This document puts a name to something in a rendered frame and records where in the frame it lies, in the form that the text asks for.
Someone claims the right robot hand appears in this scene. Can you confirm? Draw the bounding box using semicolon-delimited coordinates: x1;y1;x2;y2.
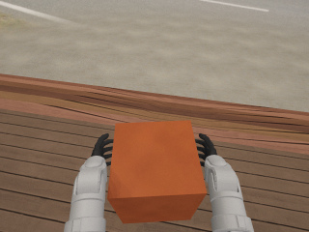
195;133;217;167

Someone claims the left robot forearm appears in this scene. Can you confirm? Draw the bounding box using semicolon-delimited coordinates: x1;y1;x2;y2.
64;156;107;232

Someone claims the right robot forearm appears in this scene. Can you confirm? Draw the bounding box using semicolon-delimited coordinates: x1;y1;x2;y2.
204;155;254;232

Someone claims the left robot hand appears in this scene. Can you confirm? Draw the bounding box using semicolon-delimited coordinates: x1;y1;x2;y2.
91;133;114;166

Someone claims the carton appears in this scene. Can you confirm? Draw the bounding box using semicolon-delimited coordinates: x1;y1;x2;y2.
107;120;207;224

